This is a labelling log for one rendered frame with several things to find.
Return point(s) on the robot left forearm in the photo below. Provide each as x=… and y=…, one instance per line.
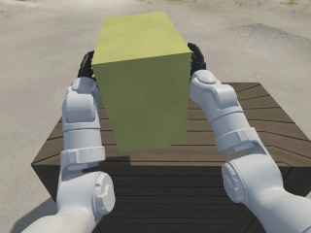
x=81, y=124

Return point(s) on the carton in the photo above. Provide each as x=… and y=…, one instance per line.
x=142, y=65

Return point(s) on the left robot hand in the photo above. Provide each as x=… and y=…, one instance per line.
x=85, y=67

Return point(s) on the robot left upper arm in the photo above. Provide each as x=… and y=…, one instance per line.
x=82, y=200

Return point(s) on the robot right forearm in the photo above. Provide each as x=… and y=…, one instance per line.
x=225, y=115

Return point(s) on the robot right upper arm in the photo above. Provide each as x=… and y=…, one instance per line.
x=254, y=180

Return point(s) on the pedestal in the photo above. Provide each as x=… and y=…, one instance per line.
x=180, y=188

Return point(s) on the right robot hand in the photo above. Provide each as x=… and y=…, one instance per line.
x=197, y=58

